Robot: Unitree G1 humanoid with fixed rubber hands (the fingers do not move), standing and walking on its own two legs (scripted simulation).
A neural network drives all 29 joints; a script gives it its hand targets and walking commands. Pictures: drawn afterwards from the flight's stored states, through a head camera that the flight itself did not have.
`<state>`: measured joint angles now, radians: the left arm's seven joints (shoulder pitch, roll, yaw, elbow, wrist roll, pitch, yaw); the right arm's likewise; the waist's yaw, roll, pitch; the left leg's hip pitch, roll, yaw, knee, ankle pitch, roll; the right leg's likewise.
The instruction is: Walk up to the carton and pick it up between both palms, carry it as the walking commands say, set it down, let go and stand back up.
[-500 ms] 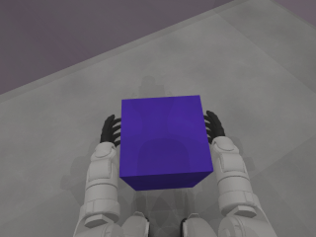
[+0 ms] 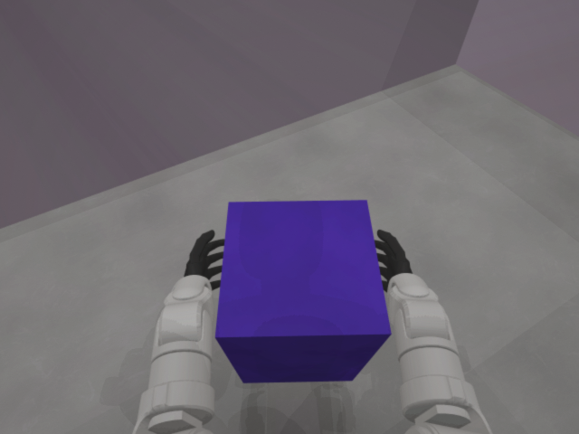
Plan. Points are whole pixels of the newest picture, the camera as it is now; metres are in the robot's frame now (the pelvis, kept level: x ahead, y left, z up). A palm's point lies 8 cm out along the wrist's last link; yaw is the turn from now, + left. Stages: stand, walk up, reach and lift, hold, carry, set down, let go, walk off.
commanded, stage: reach and lift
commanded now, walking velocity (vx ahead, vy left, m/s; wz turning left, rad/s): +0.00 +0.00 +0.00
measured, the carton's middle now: (297, 302) +0.32 +0.03 -0.06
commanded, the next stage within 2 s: hold in 1.78 s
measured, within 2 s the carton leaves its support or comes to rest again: neither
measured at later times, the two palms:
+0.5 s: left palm (191, 274) +0.29 +0.17 +0.06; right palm (410, 276) +0.31 -0.12 +0.06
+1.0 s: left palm (205, 269) +0.30 +0.15 +0.06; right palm (424, 286) +0.30 -0.14 +0.05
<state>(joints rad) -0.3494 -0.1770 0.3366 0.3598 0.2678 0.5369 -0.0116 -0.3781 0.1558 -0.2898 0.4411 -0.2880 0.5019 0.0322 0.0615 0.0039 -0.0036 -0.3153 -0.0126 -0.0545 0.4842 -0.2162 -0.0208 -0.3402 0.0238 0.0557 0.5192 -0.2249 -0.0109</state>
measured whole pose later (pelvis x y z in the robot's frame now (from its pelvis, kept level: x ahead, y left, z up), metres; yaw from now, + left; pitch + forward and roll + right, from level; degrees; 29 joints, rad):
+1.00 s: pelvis +0.00 +0.01 +0.01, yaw +0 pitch -8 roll +0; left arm -0.33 -0.17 0.26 0.27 0.26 0.74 -0.01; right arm -0.30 0.16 -0.26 0.27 -0.26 0.73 0.03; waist 0.00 0.00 0.06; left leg -0.03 -0.01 -0.05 0.38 -0.20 -0.01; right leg -0.04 0.02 0.06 0.38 -0.19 0.00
